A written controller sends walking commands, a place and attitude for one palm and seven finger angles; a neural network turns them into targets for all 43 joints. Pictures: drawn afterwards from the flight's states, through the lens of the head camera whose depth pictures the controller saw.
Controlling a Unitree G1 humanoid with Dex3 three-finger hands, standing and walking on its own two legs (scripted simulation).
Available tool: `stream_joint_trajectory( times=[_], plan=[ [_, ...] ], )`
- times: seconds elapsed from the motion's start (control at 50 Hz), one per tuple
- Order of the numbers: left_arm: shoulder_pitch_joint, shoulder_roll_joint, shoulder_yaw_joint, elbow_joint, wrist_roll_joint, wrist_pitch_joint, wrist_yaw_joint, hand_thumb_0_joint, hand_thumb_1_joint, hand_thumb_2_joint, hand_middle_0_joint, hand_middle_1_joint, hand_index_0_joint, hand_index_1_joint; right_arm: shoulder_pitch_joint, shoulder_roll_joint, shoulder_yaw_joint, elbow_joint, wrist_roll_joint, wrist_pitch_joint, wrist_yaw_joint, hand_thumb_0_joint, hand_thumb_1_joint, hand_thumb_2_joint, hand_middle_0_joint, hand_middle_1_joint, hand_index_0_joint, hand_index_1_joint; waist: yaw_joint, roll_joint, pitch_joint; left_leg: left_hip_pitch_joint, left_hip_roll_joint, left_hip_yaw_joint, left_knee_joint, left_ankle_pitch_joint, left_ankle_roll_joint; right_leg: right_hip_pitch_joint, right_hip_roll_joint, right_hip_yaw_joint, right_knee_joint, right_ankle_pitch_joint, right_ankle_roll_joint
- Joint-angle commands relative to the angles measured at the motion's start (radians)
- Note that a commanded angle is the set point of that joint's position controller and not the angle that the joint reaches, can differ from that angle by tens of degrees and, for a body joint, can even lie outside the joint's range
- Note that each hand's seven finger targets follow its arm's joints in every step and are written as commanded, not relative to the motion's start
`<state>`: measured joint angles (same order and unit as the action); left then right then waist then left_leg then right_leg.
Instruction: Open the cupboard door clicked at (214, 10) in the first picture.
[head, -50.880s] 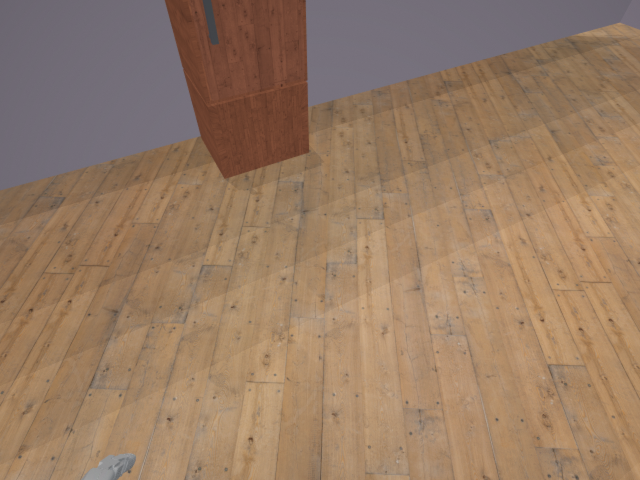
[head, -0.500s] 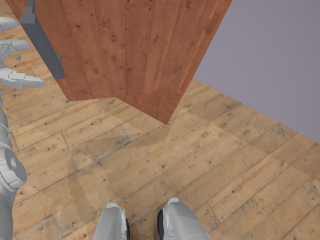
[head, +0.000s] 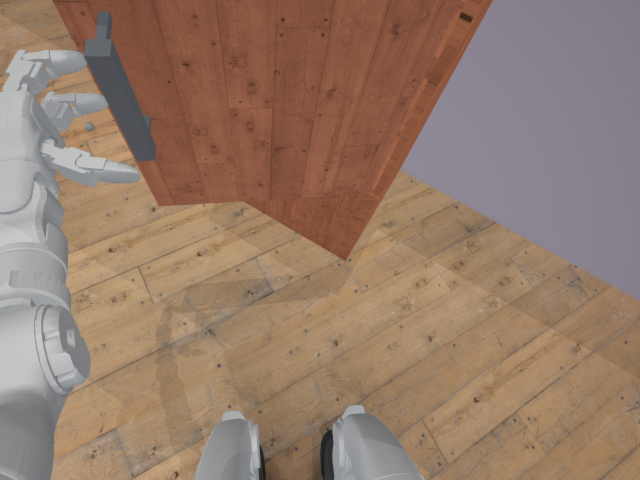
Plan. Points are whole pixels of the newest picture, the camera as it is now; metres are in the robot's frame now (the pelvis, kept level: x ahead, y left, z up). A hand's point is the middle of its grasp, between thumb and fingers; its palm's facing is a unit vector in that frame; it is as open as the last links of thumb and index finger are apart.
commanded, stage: slide the fingers in behind the handle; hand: left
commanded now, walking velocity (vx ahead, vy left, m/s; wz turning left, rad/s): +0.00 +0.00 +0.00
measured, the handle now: (127, 95) +0.56 +0.20 +0.06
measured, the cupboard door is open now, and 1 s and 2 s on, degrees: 38 36 36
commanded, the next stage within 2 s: close the thumb around the handle in 1.16 s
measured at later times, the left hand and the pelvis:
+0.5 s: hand (147, 121) +0.52 +0.18 +0.06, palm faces +0.02 -1.00 +0.02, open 14.4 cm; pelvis +0.01 -0.01 +0.00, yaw +1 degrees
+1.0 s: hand (146, 122) +0.52 +0.18 +0.06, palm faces +0.09 -1.00 -0.01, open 14.0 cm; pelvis +0.00 -0.02 +0.00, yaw +0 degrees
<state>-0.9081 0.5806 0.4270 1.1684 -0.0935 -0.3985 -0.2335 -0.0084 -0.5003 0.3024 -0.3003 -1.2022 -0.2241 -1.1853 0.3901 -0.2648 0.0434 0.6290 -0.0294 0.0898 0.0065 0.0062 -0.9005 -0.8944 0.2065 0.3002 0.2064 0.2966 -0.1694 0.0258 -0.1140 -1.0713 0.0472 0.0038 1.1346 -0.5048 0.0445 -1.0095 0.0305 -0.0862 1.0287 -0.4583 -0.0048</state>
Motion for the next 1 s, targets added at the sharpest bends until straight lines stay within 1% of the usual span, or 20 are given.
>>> stream_joint_trajectory(
  times=[0.0, 0.08, 0.1, 0.18, 0.24, 0.28, 0.34, 0.4, 0.48, 0.5, 0.52, 0.54, 0.58, 0.68, 0.74, 0.76, 0.82, 0.88, 0.92, 0.98],
  plan=[
    [-0.497, 0.147, -0.052, -0.226, -0.01, -0.085, -0.028, 0.0, -0.5, 0.3, -0.3, -1.2, -0.3, -1.2, 0.193, -0.196, -0.068, -0.015, 0.001, -0.013, -0.016, 0.0, -0.9, -0.9, 0.2, 0.3, 0.2, 0.3, -0.055, 0.205, -0.477, 0.576, 0.009, -0.12, -0.121, 0.517, -0.04, 0.05, 0.038, 0.018, -0.097, 0.269, -0.025],
    [-0.508, 0.132, -0.069, -0.193, -0.002, -0.088, -0.014, 0.0, -0.5, 0.3, -0.3, -1.2, -0.3, -1.2, 0.186, -0.197, -0.067, -0.007, 0.001, -0.02, -0.017, 0.0, -0.9, -0.9, 0.2, 0.3, 0.2, 0.3, -0.062, 0.183, -0.451, 0.541, 0.002, -0.12, -0.129, 0.432, -0.035, 0.041, 0.034, 0.022, -0.104, 0.232, -0.025],
    [-0.54, 0.107, -0.094, -0.217, -0.004, -0.098, -0.013, 0.0, -0.5, 0.3, -0.3, -1.2, -0.3, -1.2, 0.186, -0.193, -0.065, -0.006, -0.003, -0.024, -0.018, 0.0, -0.9, -0.9, 0.2, 0.3, 0.2, 0.3, -0.069, 0.222, -0.452, 0.566, 0.002, -0.124, -0.128, 0.46, -0.038, 0.025, 0.033, 0.02, -0.099, 0.239, -0.027],
    [-0.545, 0.108, -0.096, -0.19, 0.001, -0.098, -0.009, 0.0, -0.5, 0.3, -0.3, -1.2, -0.3, -1.2, 0.185, -0.195, -0.065, 0.002, -0.004, -0.027, -0.015, 0.0, -0.9, -0.9, 0.2, 0.3, 0.2, 0.3, -0.074, 0.183, -0.472, 0.524, -0.004, -0.113, -0.113, 0.427, -0.029, 0.047, 0.032, 0.029, -0.097, 0.244, -0.023],
    [-0.547, 0.102, -0.102, -0.193, 0.002, -0.098, -0.016, 0.0, -0.5, 0.3, -0.3, -1.2, -0.3, -1.2, 0.189, -0.193, -0.067, 0.004, -0.004, -0.029, -0.016, 0.0, -0.9, -0.9, 0.2, 0.3, 0.2, 0.3, -0.07, 0.204, -0.503, 0.535, -0.005, -0.111, -0.104, 0.47, -0.029, 0.06, 0.03, 0.031, -0.089, 0.278, -0.025],
    [-0.556, 0.051, -0.143, -0.196, 0.0, -0.091, -0.02, 0.0, -0.5, 0.3, -0.3, -1.2, -0.3, -1.2, 0.188, -0.186, -0.068, 0.006, -0.005, -0.031, -0.011, 0.0, -0.9, -0.9, 0.2, 0.3, 0.2, 0.3, -0.081, 0.21, -0.504, 0.539, -0.008, -0.105, -0.096, 0.476, -0.025, 0.056, 0.03, 0.033, -0.094, 0.29, -0.023],
    [-0.528, 0.07, -0.123, -0.233, -0.005, -0.098, -0.021, 0.0, -0.5, 0.3, -0.3, -1.2, -0.3, -1.2, 0.197, -0.188, -0.073, 0.006, -0.006, -0.027, -0.007, 0.0, -0.9, -0.9, 0.2, 0.3, 0.2, 0.3, -0.059, 0.23, -0.568, 0.587, -0.005, -0.107, -0.095, 0.552, -0.031, 0.086, 0.032, 0.032, -0.087, 0.334, -0.025],
    [-0.511, 0.042, -0.117, -0.194, -0.026, -0.08, -0.014, 0.0, -0.5, 0.3, -0.3, -1.2, -0.3, -1.2, 0.195, -0.182, -0.071, 0.007, -0.002, -0.024, -0.007, 0.0, -0.9, -0.9, 0.2, 0.3, 0.2, 0.3, -0.065, 0.191, -0.518, 0.541, -0.008, -0.104, -0.092, 0.542, -0.027, 0.093, 0.033, 0.027, -0.086, 0.345, -0.025],
    [-0.461, 0.205, 0.045, -0.139, -0.024, -0.045, 0.054, 0.0, -0.5, 0.3, -0.3, -1.2, -0.3, -1.2, 0.186, -0.183, -0.059, -0.03, 0.002, -0.022, -0.013, 0.0, -0.9, -0.9, 0.2, 0.3, 0.2, 0.3, -0.026, 0.09, -0.486, 0.348, -0.025, -0.059, -0.096, 0.439, -0.007, 0.236, 0.027, 0.055, -0.086, 0.374, -0.011],
    [-0.458, 0.276, 0.098, -0.174, -0.006, -0.059, 0.077, 0.0, -0.5, 0.3, -0.3, -1.2, -0.3, -1.2, 0.19, -0.183, -0.058, -0.042, -0.004, -0.026, -0.013, 0.0, -0.9, -0.9, 0.2, 0.3, 0.2, 0.3, -0.003, 0.103, -0.511, 0.33, -0.027, -0.055, -0.093, 0.451, -0.007, 0.279, 0.026, 0.063, -0.072, 0.406, -0.015],
    [-0.446, 0.285, 0.096, -0.208, 0.022, -0.074, 0.095, 0.0, -0.5, 0.3, -0.3, -1.2, -0.3, -1.2, 0.192, -0.174, -0.056, -0.056, -0.006, -0.027, -0.009, 0.0, -0.9, -0.9, 0.2, 0.3, 0.2, 0.3, 0.01, 0.145, -0.556, 0.358, -0.029, -0.052, -0.094, 0.498, -0.01, 0.293, 0.023, 0.064, -0.059, 0.444, -0.016],
    [-0.415, 0.223, 0.042, -0.206, 0.038, -0.085, 0.101, 0.0, -0.5, 0.3, -0.3, -1.2, -0.3, -1.2, 0.186, -0.164, -0.056, -0.06, -0.004, -0.025, -0.002, 0.0, -0.9, -0.9, 0.2, 0.3, 0.2, 0.3, 0.005, 0.167, -0.546, 0.387, -0.028, -0.046, -0.094, 0.519, -0.013, 0.271, 0.023, 0.063, -0.062, 0.452, -0.014],
    [-0.389, 0.174, 0.003, -0.209, 0.052, -0.098, 0.098, 0.0, -0.5, 0.3, -0.3, -1.2, -0.3, -1.2, 0.188, -0.162, -0.06, -0.061, -0.007, -0.025, 0.008, 0.0, -0.9, -0.9, 0.2, 0.3, 0.2, 0.3, -0.006, 0.145, -0.526, 0.398, -0.021, -0.046, -0.091, 0.527, -0.013, 0.257, 0.026, 0.06, -0.063, 0.453, -0.012],
    [-0.408, 0.11, -0.025, -0.205, -0.009, -0.089, 0.044, 0.0, -0.5, 0.3, -0.3, -1.2, -0.3, -1.2, 0.19, -0.173, -0.072, -0.058, 0.007, -0.019, 0.001, 0.0, -0.9, -0.9, 0.2, 0.3, 0.2, 0.3, -0.028, 0.082, -0.527, 0.387, -0.022, -0.045, -0.11, 0.473, -0.012, 0.288, 0.03, 0.063, -0.086, 0.442, -0.009],
    [-0.408, 0.12, 0.0, -0.217, -0.024, -0.092, 0.044, 0.0, -0.5, 0.3, -0.3, -1.2, -0.3, -1.2, 0.194, -0.172, -0.075, -0.045, 0.006, -0.023, -0.003, 0.0, -0.9, -0.9, 0.2, 0.3, 0.2, 0.3, -0.015, 0.111, -0.552, 0.408, -0.023, -0.042, -0.103, 0.491, -0.014, 0.279, 0.029, 0.066, -0.085, 0.45, -0.01],
    [-0.42, 0.127, 0.006, -0.206, -0.022, -0.093, 0.05, 0.0, -0.5, 0.3, -0.3, -1.2, -0.3, -1.2, 0.195, -0.171, -0.074, -0.041, 0.005, -0.024, -0.004, 0.0, -0.9, -0.9, 0.2, 0.3, 0.2, 0.3, -0.025, 0.081, -0.524, 0.387, -0.022, -0.041, -0.103, 0.469, -0.011, 0.274, 0.028, 0.067, -0.089, 0.437, -0.006],
    [-0.439, 0.172, 0.022, -0.213, 0.009, -0.11, 0.072, 0.0, -0.5, 0.3, -0.3, -1.2, -0.3, -1.2, 0.194, -0.171, -0.07, -0.033, 0.001, -0.026, -0.004, 0.0, -0.9, -0.9, 0.2, 0.3, 0.2, 0.3, -0.017, 0.123, -0.51, 0.385, -0.023, -0.043, -0.1, 0.465, -0.011, 0.252, 0.025, 0.07, -0.082, 0.422, -0.009],
    [-0.432, 0.119, -0.027, -0.184, 0.026, -0.111, 0.076, 0.0, -0.5, 0.3, -0.3, -1.2, -0.3, -1.2, 0.188, -0.167, -0.068, -0.035, -0.001, -0.027, -0.001, 0.0, -0.9, -0.9, 0.2, 0.3, 0.2, 0.3, -0.029, 0.127, -0.48, 0.388, -0.022, -0.049, -0.101, 0.435, -0.013, 0.211, 0.025, 0.064, -0.083, 0.372, -0.012],
    [-0.448, 0.151, -0.001, -0.181, 0.018, -0.113, 0.075, 0.0, -0.5, 0.3, -0.3, -1.2, -0.3, -1.2, 0.189, -0.176, -0.069, -0.034, -0.001, -0.027, -0.004, 0.0, -0.9, -0.9, 0.2, 0.3, 0.2, 0.3, -0.029, 0.128, -0.487, 0.398, -0.021, -0.055, -0.104, 0.436, -0.015, 0.206, 0.025, 0.06, -0.081, 0.364, -0.013],
    [-0.461, 0.14, -0.011, -0.185, 0.008, -0.107, 0.071, 0.0, -0.5, 0.3, -0.3, -1.2, -0.3, -1.2, 0.182, -0.177, -0.069, -0.04, 0.001, -0.027, -0.007, 0.0, -0.9, -0.9, 0.2, 0.3, 0.2, 0.3, -0.033, 0.129, -0.5, 0.401, -0.021, -0.057, -0.106, 0.433, -0.015, 0.208, 0.025, 0.059, -0.081, 0.36, -0.012]
  ],
)
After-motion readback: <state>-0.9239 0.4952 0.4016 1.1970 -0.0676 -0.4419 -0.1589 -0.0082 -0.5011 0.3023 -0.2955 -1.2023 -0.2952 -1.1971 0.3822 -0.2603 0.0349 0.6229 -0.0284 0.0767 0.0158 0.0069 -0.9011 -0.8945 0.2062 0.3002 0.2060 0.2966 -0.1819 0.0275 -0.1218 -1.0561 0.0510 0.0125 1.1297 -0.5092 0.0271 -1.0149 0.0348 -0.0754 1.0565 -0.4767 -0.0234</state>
